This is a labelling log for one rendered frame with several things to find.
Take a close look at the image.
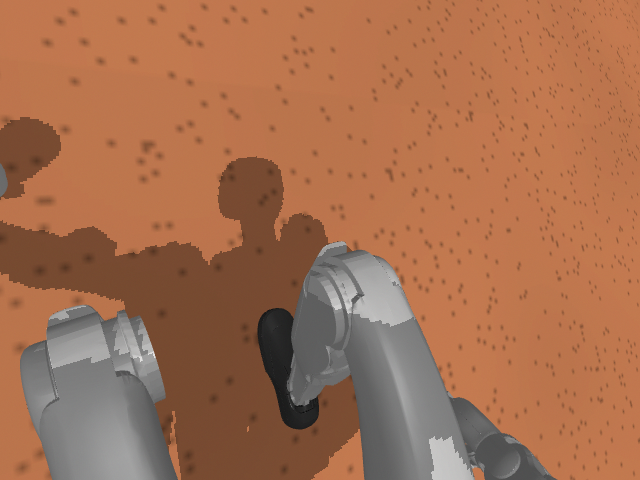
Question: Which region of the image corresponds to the right robot foot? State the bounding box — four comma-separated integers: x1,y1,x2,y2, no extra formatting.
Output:
258,308,319,430

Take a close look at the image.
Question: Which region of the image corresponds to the cup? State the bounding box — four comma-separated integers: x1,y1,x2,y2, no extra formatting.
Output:
0,163,8,197

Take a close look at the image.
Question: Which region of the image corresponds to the right robot arm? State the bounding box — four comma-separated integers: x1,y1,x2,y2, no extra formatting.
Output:
475,433,557,480

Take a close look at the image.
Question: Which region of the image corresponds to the right robot hand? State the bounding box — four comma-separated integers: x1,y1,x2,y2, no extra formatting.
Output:
447,391,501,469

